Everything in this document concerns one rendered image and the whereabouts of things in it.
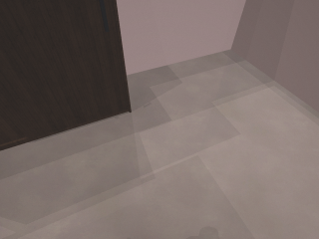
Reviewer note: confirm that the handle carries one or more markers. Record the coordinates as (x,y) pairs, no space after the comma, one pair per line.
(104,15)

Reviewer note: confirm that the wardrobe door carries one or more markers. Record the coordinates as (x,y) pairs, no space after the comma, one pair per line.
(58,65)
(8,129)

